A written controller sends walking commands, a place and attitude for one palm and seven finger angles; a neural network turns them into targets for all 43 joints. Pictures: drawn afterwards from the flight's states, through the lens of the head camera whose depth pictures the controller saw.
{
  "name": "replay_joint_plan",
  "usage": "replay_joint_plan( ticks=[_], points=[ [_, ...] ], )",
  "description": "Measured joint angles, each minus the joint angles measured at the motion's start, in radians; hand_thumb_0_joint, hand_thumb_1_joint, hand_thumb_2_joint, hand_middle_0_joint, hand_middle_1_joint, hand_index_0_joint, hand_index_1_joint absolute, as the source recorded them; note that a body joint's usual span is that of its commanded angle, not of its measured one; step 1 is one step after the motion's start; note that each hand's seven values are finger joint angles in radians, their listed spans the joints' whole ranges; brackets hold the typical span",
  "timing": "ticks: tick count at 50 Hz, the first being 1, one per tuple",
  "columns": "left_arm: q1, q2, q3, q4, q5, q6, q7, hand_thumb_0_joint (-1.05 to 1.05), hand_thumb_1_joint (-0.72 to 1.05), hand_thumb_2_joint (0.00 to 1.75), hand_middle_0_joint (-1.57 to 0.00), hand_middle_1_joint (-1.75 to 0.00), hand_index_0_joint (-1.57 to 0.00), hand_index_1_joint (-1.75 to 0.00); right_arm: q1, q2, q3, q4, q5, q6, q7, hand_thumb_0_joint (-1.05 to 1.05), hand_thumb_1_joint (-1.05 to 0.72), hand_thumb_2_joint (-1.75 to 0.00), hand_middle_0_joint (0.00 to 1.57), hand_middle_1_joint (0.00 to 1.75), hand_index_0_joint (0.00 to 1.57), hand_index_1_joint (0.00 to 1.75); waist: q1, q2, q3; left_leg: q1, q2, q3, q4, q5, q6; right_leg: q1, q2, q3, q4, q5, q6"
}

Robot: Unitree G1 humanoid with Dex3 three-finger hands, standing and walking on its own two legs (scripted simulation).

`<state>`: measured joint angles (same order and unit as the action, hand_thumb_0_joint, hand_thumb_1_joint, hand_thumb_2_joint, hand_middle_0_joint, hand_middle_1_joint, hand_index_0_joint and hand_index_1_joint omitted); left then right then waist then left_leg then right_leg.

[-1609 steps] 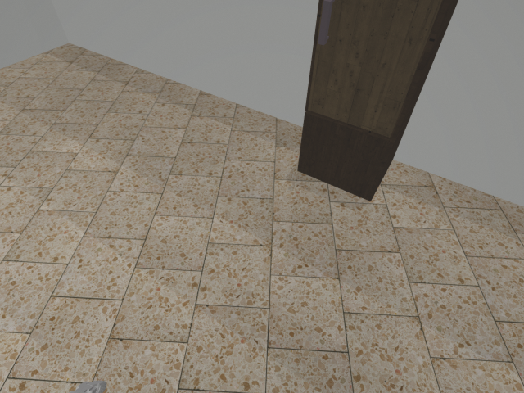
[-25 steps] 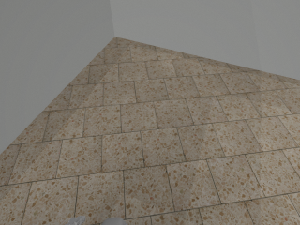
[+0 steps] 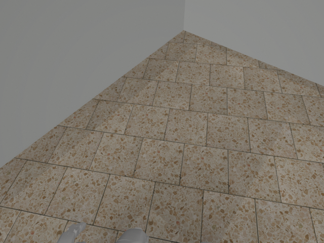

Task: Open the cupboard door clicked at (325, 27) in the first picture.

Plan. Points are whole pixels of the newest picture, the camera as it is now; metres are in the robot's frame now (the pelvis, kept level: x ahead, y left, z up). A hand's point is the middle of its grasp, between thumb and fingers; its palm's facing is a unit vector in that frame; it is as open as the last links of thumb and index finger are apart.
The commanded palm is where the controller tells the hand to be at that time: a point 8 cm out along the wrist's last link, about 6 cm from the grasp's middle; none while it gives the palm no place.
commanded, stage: turn to face it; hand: left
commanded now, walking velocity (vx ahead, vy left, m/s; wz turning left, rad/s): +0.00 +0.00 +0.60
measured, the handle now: out of the picture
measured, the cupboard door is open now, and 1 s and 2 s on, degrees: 44 44 44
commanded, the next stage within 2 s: none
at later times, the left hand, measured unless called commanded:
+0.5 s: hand out of the picture +0.07 +0.21 -0.15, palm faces +0.32 -0.91 -0.27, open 7.4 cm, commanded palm none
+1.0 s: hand out of the picture +0.00 +0.18 -0.17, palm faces +0.60 -0.76 -0.24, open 7.4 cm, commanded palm none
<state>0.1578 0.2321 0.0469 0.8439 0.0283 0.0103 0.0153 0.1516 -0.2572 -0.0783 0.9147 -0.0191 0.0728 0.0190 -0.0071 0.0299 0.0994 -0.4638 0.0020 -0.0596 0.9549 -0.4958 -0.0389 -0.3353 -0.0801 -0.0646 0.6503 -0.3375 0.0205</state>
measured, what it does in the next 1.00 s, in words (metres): steps on the spot, turning left: left foot, then right foot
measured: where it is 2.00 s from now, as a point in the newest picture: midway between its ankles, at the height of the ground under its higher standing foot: outside the picture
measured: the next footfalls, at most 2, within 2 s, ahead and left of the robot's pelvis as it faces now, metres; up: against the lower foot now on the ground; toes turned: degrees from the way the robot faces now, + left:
left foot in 0.24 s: +0.04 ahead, +0.12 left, +0.00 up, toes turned +15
right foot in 0.54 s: +0.13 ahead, -0.16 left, +0.00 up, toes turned +18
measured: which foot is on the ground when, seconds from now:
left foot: up 0.00-0.22, down 0.24-0.54, up 0.56-0.82, down 0.84-1.00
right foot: down 0.00-0.22, up 0.24-0.52, down 0.54-0.84, up 0.86-1.00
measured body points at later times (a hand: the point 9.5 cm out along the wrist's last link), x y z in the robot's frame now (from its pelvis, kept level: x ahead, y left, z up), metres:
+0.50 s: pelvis +0.04 -0.03 +0.01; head +0.09 -0.01 +0.45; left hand +0.05 +0.26 -0.13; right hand +0.20 -0.25 -0.13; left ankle +0.01 +0.11 -0.72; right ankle +0.07 -0.17 -0.70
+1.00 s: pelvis +0.06 -0.04 +0.01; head +0.09 +0.01 +0.45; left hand -0.03 +0.22 -0.15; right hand +0.29 -0.19 -0.12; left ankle +0.01 +0.06 -0.72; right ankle +0.11 -0.18 -0.66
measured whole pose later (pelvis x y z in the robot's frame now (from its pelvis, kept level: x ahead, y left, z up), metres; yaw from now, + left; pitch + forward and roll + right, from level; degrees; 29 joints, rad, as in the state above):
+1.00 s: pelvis +0.06 -0.04 +0.01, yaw +37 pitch +2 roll +0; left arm 0.17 0.26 0.07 0.90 0.02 0.07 0.01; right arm 0.15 -0.21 -0.05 0.88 -0.03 0.03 0.01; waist 0.00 -0.05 0.11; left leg -0.33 -0.01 0.00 0.57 -0.27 0.01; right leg -0.47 -0.09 -0.03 1.08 -0.46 0.08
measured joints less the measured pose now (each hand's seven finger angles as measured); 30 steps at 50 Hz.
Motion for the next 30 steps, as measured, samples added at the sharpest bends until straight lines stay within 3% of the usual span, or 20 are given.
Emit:
replay_joint_plan(
  ticks=[2,4,8,10,12,14,16,18,22,26,27,30],
  points=[
    [0.019,-0.018,-0.006,0.006,0.001,0.003,0.006,0.01,0.91,0.9,-0.2,-0.3,-0.2,-0.29,-0.013,-0.005,-0.005,0.003,0.001,0.004,0.002,0.0,-0.91,-0.9,0.2,0.3,0.2,0.3,-0.004,-0.003,0.005,-0.031,0.005,0.036,0.134,-0.009,-0.01,0.031,-0.012,-0.023,-0.028,-0.001,-0.002],
    [0.035,-0.028,-0.01,0.016,0.002,0.004,0.008,0.01,0.9,0.9,-0.2,-0.3,-0.2,-0.29,-0.023,0.002,-0.002,0.0,0.004,0.004,0.006,0.01,-0.91,-0.9,0.2,0.3,0.2,0.3,-0.006,-0.024,0.008,-0.02,0.013,0.079,0.117,-0.007,-0.02,0.061,-0.028,-0.044,-0.067,0.01,-0.001],
    [0.057,-0.032,-0.014,0.032,0.003,0.0,0.003,0.01,0.9,0.9,-0.2,-0.3,-0.2,-0.29,-0.043,0.019,0.011,-0.015,0.01,-0.006,0.014,0.01,-0.91,-0.9,0.19,0.3,0.2,0.3,0.004,-0.07,0.016,0.054,0.013,0.14,-0.114,0.025,-0.02,0.094,-0.06,-0.092,-0.096,0.009,0.005],
    [0.067,-0.028,-0.011,0.039,-0.001,0.0,-0.001,0.01,0.9,0.9,-0.2,-0.3,-0.2,-0.3,-0.051,0.022,0.018,-0.027,0.009,-0.014,0.016,0.01,-0.91,-0.9,0.19,0.3,0.2,0.3,0.007,-0.083,0.018,0.105,0.006,0.159,-0.258,0.101,-0.011,0.094,-0.074,-0.121,-0.067,-0.014,0.013],
    [0.084,-0.023,-0.007,0.04,-0.009,0.008,-0.007,0.01,0.9,0.9,-0.2,-0.3,-0.2,-0.3,-0.049,0.014,0.021,-0.047,0.004,-0.031,0.018,0.0,-0.91,-0.9,0.2,0.3,0.2,0.3,0.006,-0.074,0.005,0.141,0.014,0.15,-0.367,0.245,0.034,0.051,-0.077,-0.136,0.046,-0.066,0.032],
    [0.068,0.0,0.001,0.052,-0.01,0.034,-0.004,0.01,0.9,0.9,-0.2,-0.3,-0.2,-0.3,-0.054,0.027,0.024,-0.05,0.0,-0.043,0.012,0.0,-0.91,-0.9,0.2,0.3,0.2,0.3,0.012,-0.096,0.013,0.118,0.002,0.135,-0.31,0.194,0.065,-0.026,-0.066,-0.062,0.248,-0.178,0.051],
    [0.045,0.015,0.011,0.066,-0.01,0.052,0.001,0.01,0.9,0.9,-0.2,-0.3,-0.2,-0.29,-0.045,0.037,0.029,-0.051,-0.003,-0.048,0.0,0.0,-0.91,-0.9,0.2,0.3,0.2,0.3,0.015,-0.099,0.013,0.118,-0.001,0.11,-0.311,0.17,0.065,-0.091,-0.039,-0.01,0.39,-0.189,0.059],
    [0.024,0.023,0.017,0.066,-0.01,0.058,-0.002,0.01,0.9,0.9,-0.2,-0.3,-0.2,-0.29,-0.033,0.041,0.032,-0.046,-0.005,-0.047,-0.009,0.0,-0.91,-0.9,0.2,0.3,0.2,0.3,0.017,-0.09,0.012,0.13,0.0,0.082,-0.345,0.187,0.051,-0.126,-0.021,0.018,0.433,-0.153,0.064],
    [-0.005,0.027,0.021,0.042,-0.013,0.05,-0.007,0.01,0.91,0.9,-0.2,-0.3,-0.2,-0.29,-0.011,0.039,0.031,-0.028,-0.009,-0.04,-0.013,0.0,-0.91,-0.89,0.2,0.3,0.21,0.3,0.013,-0.056,0.009,0.149,0.005,0.027,-0.397,0.222,0.036,-0.116,0.004,0.041,0.309,-0.123,0.061],
    [-0.015,0.026,0.018,0.014,-0.015,0.03,-0.009,0.01,0.91,0.9,-0.2,-0.3,-0.2,-0.29,0.01,0.031,0.021,-0.016,-0.007,-0.021,-0.009,0.0,-0.9,-0.89,0.2,0.3,0.21,0.3,0.002,-0.022,-0.005,0.132,0.005,-0.032,-0.375,0.214,0.006,-0.016,0.033,0.036,0.043,-0.032,0.048],
    [-0.006,0.032,0.016,0.0,-0.011,0.019,-0.009,0.01,0.91,0.9,-0.2,-0.3,-0.2,-0.29,0.02,0.031,0.017,-0.018,-0.003,-0.015,-0.007,0.0,-0.9,-0.89,0.2,0.3,0.21,0.3,0.003,-0.03,-0.018,0.112,-0.008,-0.037,-0.344,0.197,0.005,0.018,0.024,0.042,-0.051,-0.002,0.031],
    [-0.006,0.005,0.006,-0.001,-0.003,0.003,0.002,0.01,0.91,0.9,-0.2,-0.3,-0.2,-0.29,0.008,0.005,-0.001,-0.005,0.0,0.001,-0.002,0.0,-0.91,-0.89,0.2,0.3,0.21,0.3,-0.002,0.0,-0.003,0.016,-0.017,-0.024,-0.053,0.016,0.003,0.025,0.017,0.004,-0.028,-0.001,-0.004]
  ],
)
